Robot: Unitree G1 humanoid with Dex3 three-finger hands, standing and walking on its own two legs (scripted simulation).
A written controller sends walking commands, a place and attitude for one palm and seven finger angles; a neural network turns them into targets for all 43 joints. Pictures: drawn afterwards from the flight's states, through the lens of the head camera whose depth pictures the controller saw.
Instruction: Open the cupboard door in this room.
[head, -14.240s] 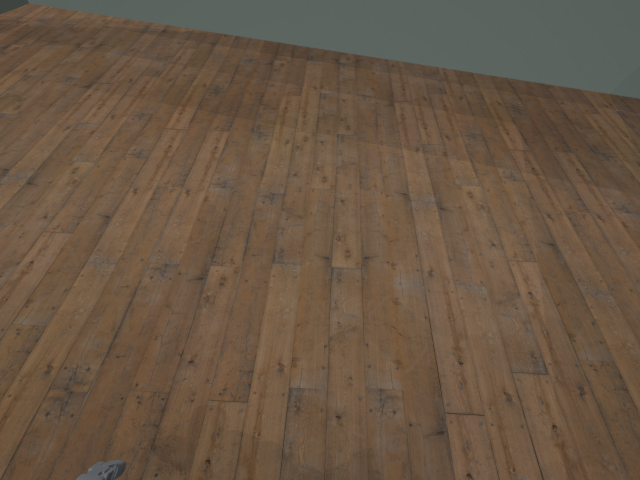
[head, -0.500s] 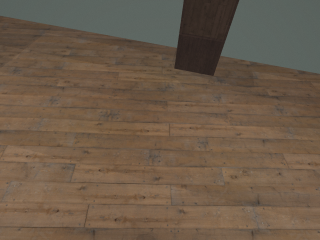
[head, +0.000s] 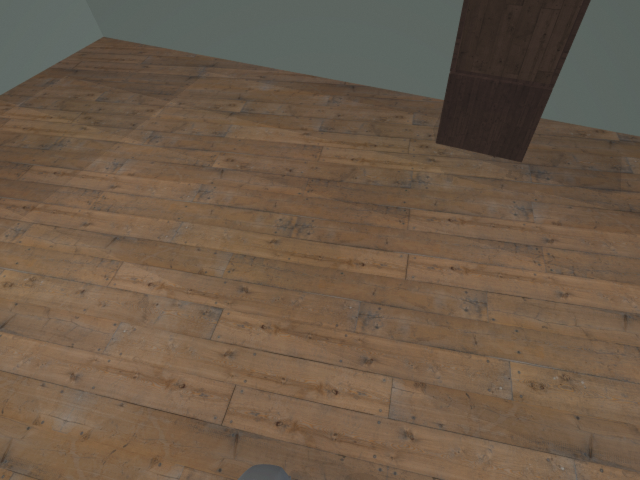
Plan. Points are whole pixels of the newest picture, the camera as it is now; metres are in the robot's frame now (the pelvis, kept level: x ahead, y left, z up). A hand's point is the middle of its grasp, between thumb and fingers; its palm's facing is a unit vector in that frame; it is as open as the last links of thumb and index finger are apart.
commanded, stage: stand and wait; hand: left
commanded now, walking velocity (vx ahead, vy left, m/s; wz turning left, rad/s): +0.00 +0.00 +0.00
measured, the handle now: out of the picture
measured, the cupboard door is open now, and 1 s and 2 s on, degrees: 0 0 0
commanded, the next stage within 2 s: turn or walk to find it in 0.08 s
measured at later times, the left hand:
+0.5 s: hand out of the picture +0.01 +0.23 -0.17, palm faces +0.16 -0.95 -0.26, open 7.4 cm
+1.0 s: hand out of the picture -0.08 +0.17 -0.18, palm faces +0.29 -0.94 -0.18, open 7.3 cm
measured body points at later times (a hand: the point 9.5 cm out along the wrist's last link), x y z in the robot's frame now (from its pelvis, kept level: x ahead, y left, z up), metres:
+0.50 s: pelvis -0.02 +0.02 +0.00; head +0.01 +0.02 +0.45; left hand +0.00 +0.28 -0.15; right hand +0.08 -0.21 -0.15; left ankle -0.03 +0.14 -0.74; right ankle -0.02 -0.13 -0.71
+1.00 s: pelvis -0.04 +0.00 -0.01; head -0.02 +0.01 +0.44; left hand -0.10 +0.22 -0.17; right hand +0.05 -0.24 -0.16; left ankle -0.11 +0.11 -0.74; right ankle -0.01 -0.12 -0.74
